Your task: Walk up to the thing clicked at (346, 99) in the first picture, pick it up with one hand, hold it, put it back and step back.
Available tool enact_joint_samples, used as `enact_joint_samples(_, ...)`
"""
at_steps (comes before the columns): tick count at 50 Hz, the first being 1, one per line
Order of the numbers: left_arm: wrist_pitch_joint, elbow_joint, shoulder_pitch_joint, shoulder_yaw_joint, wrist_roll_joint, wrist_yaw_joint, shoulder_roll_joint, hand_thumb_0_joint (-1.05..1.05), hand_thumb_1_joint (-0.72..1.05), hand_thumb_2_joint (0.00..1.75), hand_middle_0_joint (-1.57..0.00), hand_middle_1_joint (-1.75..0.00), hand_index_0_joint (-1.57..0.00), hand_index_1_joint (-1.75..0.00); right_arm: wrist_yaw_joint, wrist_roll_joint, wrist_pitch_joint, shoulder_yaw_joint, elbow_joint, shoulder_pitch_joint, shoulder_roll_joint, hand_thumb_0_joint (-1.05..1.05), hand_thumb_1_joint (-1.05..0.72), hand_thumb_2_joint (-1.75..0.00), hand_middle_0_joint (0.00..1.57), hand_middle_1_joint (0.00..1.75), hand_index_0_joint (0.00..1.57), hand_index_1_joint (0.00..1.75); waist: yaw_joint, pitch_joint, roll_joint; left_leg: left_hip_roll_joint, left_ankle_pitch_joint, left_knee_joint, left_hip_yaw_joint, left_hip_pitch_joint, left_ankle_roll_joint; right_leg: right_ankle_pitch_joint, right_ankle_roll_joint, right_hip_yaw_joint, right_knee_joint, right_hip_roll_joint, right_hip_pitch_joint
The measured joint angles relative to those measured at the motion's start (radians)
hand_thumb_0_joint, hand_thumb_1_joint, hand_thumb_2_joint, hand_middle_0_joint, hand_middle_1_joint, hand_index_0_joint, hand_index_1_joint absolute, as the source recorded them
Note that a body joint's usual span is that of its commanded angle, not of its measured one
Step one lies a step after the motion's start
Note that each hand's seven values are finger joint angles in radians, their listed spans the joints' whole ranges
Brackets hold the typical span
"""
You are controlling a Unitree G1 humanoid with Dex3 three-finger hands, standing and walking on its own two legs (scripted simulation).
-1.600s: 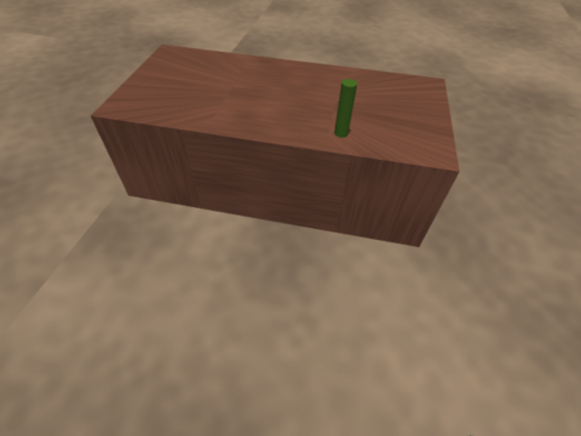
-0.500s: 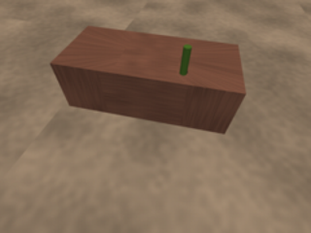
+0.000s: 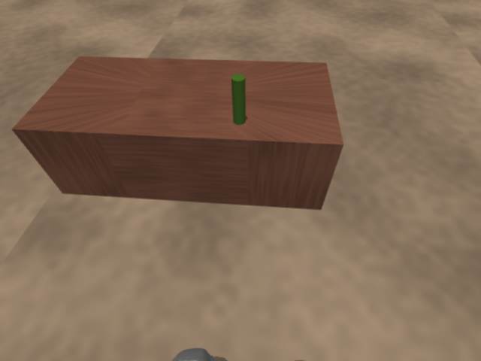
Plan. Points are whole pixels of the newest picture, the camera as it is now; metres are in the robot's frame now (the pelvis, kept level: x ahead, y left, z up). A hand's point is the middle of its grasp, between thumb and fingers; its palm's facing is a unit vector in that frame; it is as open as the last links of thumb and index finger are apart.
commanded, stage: walk up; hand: left
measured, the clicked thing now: (238, 100) +1.05 +0.03 -0.21
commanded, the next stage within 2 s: none
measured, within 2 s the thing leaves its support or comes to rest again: neither
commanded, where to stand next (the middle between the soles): +0.61 -0.09 m, yaw -5 degrees
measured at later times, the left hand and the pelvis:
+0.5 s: hand (139, 254) +0.34 +0.24 -0.12, palm faces -0.20 -0.91 -0.37, open 7.4 cm; pelvis +0.20 -0.02 +0.01, yaw -7 degrees
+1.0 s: hand (159, 221) +0.45 +0.22 -0.16, palm faces -0.14 -0.93 -0.35, open 7.4 cm; pelvis +0.39 -0.04 -0.01, yaw -6 degrees
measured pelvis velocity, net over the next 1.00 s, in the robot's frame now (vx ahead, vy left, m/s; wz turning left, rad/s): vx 0.39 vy -0.04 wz -0.11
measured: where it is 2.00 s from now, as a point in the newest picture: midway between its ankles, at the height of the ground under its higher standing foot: (269, 266)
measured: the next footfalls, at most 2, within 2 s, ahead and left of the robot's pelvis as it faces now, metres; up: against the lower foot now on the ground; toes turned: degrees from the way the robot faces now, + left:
left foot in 0.18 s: +0.20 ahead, +0.12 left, +0.00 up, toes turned +3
right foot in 0.56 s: +0.37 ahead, -0.18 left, +0.00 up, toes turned -9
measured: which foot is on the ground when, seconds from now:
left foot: up 0.00-0.16, down 0.18-0.56, up 0.58-0.90, down 0.92-1.00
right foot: down 0.00-0.18, up 0.20-0.54, down 0.56-0.94, up 0.96-1.00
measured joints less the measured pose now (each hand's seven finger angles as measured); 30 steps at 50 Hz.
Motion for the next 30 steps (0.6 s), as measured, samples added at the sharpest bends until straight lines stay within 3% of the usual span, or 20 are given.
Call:
enact_joint_samples(4, -0.001, -0.015, 0.035, -0.013, 0.001, 0.001, -0.001, 0.00, 0.90, 0.90, -0.20, -0.30, -0.20, -0.30, 0.024, -0.003, -0.015, 0.010, -0.043, 0.004, 0.034, 0.01, -0.91, -0.90, 0.20, 0.30, 0.20, 0.30, 0.012, -0.011, -0.033, 0.000, 0.033, -0.190, 0.017, -0.048, -0.008, -0.011, -0.009, 0.016, -0.060, 0.011, 0.058)
enact_joint_samples(8, 0.001, -0.031, 0.052, -0.019, 0.003, 0.000, 0.014, 0.00, 0.90, 0.90, -0.20, -0.30, -0.20, -0.30, 0.030, -0.008, -0.034, 0.010, -0.069, 0.029, 0.051, 0.00, -0.90, -0.90, 0.20, 0.30, 0.21, 0.30, 0.010, -0.028, -0.069, -0.002, 0.140, -0.400, 0.028, -0.003, -0.011, -0.082, 0.005, 0.028, -0.021, 0.008, 0.084)
enact_joint_samples(10, 0.005, -0.035, 0.055, -0.020, 0.004, 0.005, 0.021, 0.00, 0.90, 0.90, -0.20, -0.30, -0.20, -0.30, 0.020, -0.017, -0.055, 0.004, -0.083, 0.042, 0.051, 0.00, -0.90, -0.90, 0.20, 0.30, 0.21, 0.30, -0.001, -0.034, -0.098, -0.018, 0.215, -0.414, 0.051, 0.019, -0.011, -0.164, -0.015, 0.062, 0.118, -0.001, 0.047)
enact_joint_samples(12, 0.014, -0.022, 0.044, -0.023, 0.003, 0.017, 0.023, 0.01, 0.90, 0.90, -0.20, -0.30, -0.20, -0.30, 0.011, -0.012, -0.065, 0.005, -0.092, 0.049, 0.057, 0.00, -0.90, -0.90, 0.20, 0.30, 0.21, 0.30, -0.023, -0.037, -0.116, -0.021, 0.173, -0.381, 0.070, 0.033, -0.011, -0.195, -0.026, 0.109, 0.326, 0.027, -0.033)
enact_joint_samples(14, 0.012, -0.014, 0.026, -0.027, -0.001, 0.019, 0.033, 0.01, 0.90, 0.90, -0.20, -0.30, -0.20, -0.30, 0.006, -0.001, -0.065, 0.012, -0.093, 0.061, 0.066, 0.00, -0.90, -0.90, 0.20, 0.30, 0.21, 0.30, -0.041, -0.035, -0.132, -0.021, 0.154, -0.409, 0.082, 0.078, -0.007, -0.158, -0.023, 0.115, 0.438, 0.034, -0.101)
enact_joint_samples(16, 0.001, -0.018, 0.009, -0.023, -0.004, 0.017, 0.045, 0.01, 0.90, 0.90, -0.20, -0.30, -0.20, -0.30, 0.003, 0.003, -0.066, 0.020, -0.093, 0.080, 0.073, 0.00, -0.90, -0.90, 0.20, 0.30, 0.21, 0.30, -0.053, -0.030, -0.145, -0.022, 0.155, -0.461, 0.093, 0.132, -0.014, -0.108, -0.012, 0.105, 0.446, 0.015, -0.154)
enact_joint_samples(21, -0.003, -0.043, -0.046, -0.011, -0.006, -0.001, 0.057, 0.01, 0.91, 0.90, -0.20, -0.30, -0.20, -0.29, 0.002, 0.002, -0.065, 0.025, -0.097, 0.131, 0.059, 0.00, -0.90, -0.90, 0.20, 0.30, 0.21, 0.30, -0.072, -0.006, -0.128, -0.006, 0.140, -0.551, 0.109, 0.242, -0.032, -0.051, 0.013, 0.059, 0.257, -0.050, -0.220)
enact_joint_samples(24, -0.003, -0.060, -0.083, -0.007, -0.007, -0.013, 0.056, 0.01, 0.91, 0.90, -0.20, -0.30, -0.20, -0.29, 0.004, 0.003, -0.055, 0.024, -0.099, 0.155, 0.040, 0.00, -0.90, -0.90, 0.20, 0.30, 0.21, 0.30, -0.082, 0.009, -0.100, 0.012, 0.100, -0.550, 0.113, 0.284, -0.053, 0.018, 0.000, 0.033, 0.109, -0.069, -0.208)
enact_joint_samples(27, -0.011, -0.072, -0.104, -0.003, -0.007, -0.016, 0.059, 0.00, 0.91, 0.90, -0.20, -0.30, -0.20, -0.29, 0.001, 0.006, -0.037, 0.023, -0.098, 0.175, 0.025, 0.01, -0.90, -0.90, 0.20, 0.30, 0.21, 0.30, -0.092, 0.004, -0.073, 0.039, 0.018, -0.479, 0.107, 0.302, -0.071, 0.067, -0.015, 0.003, -0.002, -0.055, -0.143)
enact_joint_samples(28, -0.019, -0.076, -0.109, 0.000, -0.006, -0.014, 0.060, 0.00, 0.90, 0.90, -0.20, -0.30, -0.20, -0.29, -0.001, 0.007, -0.032, 0.023, -0.098, 0.182, 0.022, 0.01, -0.90, -0.90, 0.20, 0.30, 0.21, 0.30, -0.091, 0.003, -0.061, 0.056, -0.020, -0.411, 0.097, 0.287, -0.060, 0.112, -0.010, -0.004, -0.014, -0.042, -0.124)
enact_joint_samples(30, -0.035, -0.091, -0.121, 0.007, -0.007, 0.001, 0.051, 0.00, 0.90, 0.90, -0.20, -0.30, -0.20, -0.29, -0.009, 0.011, -0.014, 0.027, -0.086, 0.162, 0.023, 0.01, -0.90, -0.90, 0.20, 0.30, 0.21, 0.30, -0.082, 0.018, -0.038, 0.058, -0.042, -0.175, 0.030, 0.207, -0.022, 0.072, 0.001, -0.019, 0.061, -0.019, -0.125)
